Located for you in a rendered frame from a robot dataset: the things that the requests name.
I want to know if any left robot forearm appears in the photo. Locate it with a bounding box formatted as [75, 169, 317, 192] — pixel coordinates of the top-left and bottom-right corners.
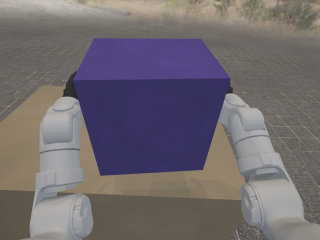
[29, 96, 84, 237]

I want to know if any pedestal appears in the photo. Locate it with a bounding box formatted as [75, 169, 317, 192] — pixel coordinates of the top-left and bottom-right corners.
[0, 85, 246, 240]

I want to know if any right robot forearm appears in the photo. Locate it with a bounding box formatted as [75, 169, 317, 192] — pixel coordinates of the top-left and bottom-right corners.
[218, 93, 304, 217]

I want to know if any left robot upper arm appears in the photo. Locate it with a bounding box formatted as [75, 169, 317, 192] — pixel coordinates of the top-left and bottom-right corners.
[20, 193, 94, 240]

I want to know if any left robot hand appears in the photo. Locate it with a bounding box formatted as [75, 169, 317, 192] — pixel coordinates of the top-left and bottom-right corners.
[63, 71, 78, 100]

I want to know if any right robot hand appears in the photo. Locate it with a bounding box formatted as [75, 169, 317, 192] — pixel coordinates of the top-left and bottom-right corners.
[226, 82, 233, 94]

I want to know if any carton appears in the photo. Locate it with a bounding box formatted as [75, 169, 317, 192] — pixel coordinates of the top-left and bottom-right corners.
[73, 38, 231, 176]

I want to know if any right robot upper arm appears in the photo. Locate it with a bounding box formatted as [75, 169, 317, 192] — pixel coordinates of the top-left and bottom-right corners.
[240, 178, 320, 240]

